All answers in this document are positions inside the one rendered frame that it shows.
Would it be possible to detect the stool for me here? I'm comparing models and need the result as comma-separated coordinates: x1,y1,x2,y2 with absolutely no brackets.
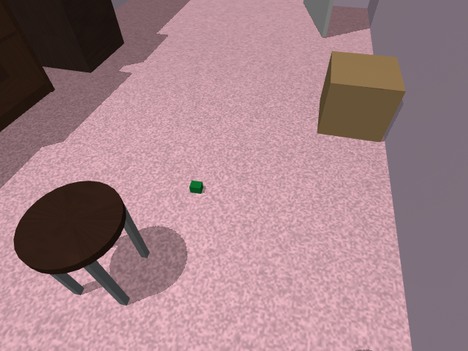
14,181,150,306

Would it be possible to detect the bookshelf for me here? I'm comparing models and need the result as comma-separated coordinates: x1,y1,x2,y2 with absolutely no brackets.
0,0,55,132

